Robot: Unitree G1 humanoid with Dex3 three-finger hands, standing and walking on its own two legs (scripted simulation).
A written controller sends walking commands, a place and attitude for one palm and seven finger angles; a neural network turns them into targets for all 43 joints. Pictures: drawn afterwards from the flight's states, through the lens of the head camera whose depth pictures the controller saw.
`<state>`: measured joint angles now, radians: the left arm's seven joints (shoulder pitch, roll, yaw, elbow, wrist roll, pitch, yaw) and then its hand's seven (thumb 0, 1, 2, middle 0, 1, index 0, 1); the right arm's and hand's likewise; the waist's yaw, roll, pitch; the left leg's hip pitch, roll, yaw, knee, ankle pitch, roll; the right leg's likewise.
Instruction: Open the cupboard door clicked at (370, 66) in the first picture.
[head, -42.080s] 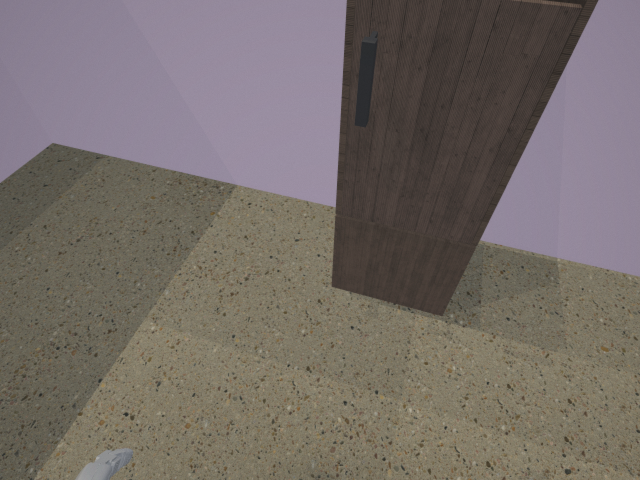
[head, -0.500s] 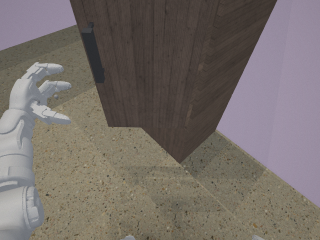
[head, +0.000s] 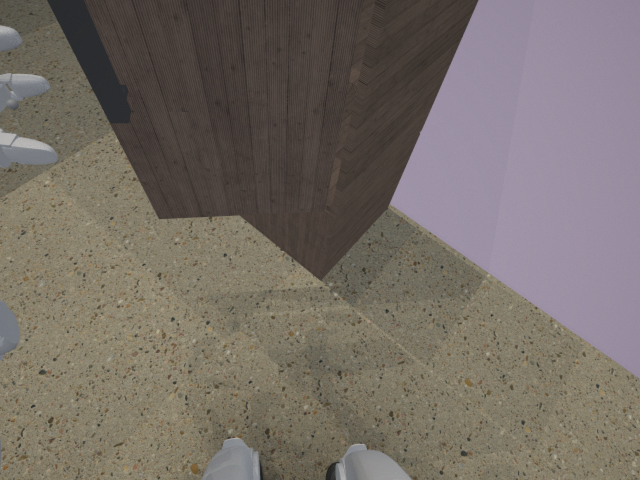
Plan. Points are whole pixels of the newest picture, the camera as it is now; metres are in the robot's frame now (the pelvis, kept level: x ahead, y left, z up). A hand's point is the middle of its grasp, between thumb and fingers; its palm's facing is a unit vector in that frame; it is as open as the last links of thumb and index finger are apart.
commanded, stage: move the hooked fingers beside the handle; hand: left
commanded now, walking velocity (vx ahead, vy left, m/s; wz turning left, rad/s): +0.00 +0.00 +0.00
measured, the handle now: (97, 50) +0.62 +0.23 +0.12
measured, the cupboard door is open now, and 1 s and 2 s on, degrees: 46 46 46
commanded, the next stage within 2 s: none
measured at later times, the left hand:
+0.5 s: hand (12, 70) +0.57 +0.31 +0.13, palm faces +0.01 -1.00 +0.02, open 14.0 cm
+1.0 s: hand (16, 84) +0.54 +0.30 +0.14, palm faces +0.05 -1.00 +0.03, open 14.0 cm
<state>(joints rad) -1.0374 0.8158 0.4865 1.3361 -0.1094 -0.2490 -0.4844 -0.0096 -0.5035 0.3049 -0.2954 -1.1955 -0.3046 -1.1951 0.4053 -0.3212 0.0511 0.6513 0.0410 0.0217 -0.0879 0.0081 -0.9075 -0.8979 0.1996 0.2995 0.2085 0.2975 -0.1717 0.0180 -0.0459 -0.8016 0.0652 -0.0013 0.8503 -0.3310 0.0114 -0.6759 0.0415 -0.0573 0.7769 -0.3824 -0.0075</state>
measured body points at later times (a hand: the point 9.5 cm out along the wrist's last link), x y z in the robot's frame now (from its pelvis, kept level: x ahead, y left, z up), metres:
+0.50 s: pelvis +0.03 +0.03 -0.01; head +0.19 +0.06 +0.42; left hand +0.57 +0.37 +0.13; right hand -0.04 -0.23 -0.09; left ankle +0.04 +0.11 -0.70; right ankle -0.01 -0.12 -0.70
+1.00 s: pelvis +0.02 +0.02 -0.01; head +0.14 +0.06 +0.43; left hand +0.53 +0.35 +0.14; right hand +0.03 -0.25 -0.10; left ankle +0.04 +0.11 -0.70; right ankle -0.01 -0.12 -0.70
